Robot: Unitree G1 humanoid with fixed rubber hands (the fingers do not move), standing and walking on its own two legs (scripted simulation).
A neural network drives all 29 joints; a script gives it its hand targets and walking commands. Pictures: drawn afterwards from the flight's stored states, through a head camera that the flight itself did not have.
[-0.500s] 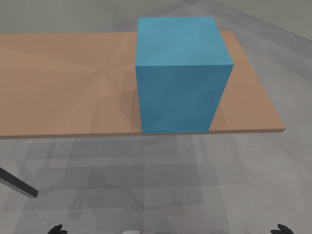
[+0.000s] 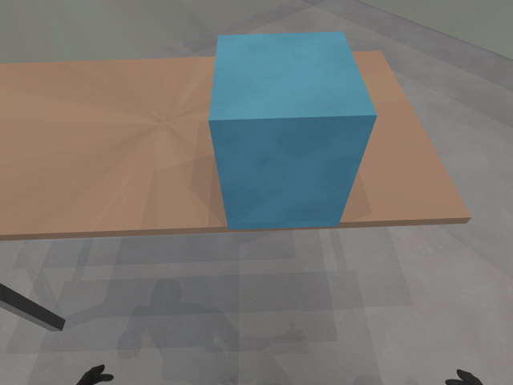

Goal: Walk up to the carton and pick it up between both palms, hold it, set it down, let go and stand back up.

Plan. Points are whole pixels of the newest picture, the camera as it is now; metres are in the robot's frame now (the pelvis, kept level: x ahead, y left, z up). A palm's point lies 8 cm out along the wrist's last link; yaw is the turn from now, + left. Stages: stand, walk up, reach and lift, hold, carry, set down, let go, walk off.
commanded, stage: walk up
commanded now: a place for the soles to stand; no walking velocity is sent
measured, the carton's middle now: (281, 136) +0.47 -0.01 +0.11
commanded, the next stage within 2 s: reach and lift in 0.60 s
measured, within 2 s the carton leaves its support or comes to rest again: neither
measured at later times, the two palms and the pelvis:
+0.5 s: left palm out of the picture +0.09 +0.31 -0.10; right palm out of the picture +0.10 -0.32 -0.09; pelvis +0.00 +0.00 +0.00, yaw +0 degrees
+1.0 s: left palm (108, 325) +0.20 +0.27 -0.04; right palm (489, 365) +0.16 -0.32 -0.06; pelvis +0.00 -0.02 +0.00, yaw +0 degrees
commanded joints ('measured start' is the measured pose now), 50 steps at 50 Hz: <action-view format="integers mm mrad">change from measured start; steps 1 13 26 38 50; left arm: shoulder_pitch -43 -56 -58 -317 13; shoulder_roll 197 193 195 97 8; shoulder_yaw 43 44 45 57 117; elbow -13 -11 -16 -536 -681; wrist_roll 15 19 17 25 52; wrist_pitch -11 -9 -10 427 428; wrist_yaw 5 -2 -2 67 33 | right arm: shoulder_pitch -45 -48 -42 -206 -19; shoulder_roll -188 -191 -190 -115 -118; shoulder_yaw -15 -15 -15 -159 -58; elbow -16 -17 -18 -68 -340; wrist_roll -9 -13 -15 -79 78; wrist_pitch -43 -47 -50 -164 -122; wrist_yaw -14 -12 -12 75 63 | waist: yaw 3 2 3 -19 31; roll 27 2 0 -35 -32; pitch -146 -99 -112 -90 -139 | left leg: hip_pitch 105 59 69 167 410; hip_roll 129 115 110 48 -8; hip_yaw -144 -156 -154 83 75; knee -109 -136 -126 -36 -145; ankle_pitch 188 42 79 -70 441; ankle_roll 44 43 44 -63 -61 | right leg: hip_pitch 83 54 60 -65 164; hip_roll -83 -76 -77 23 74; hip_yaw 40 46 44 -122 -84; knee -61 -95 -88 17 -170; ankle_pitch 128 31 53 -10 469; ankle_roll -77 -82 -80 -59 -16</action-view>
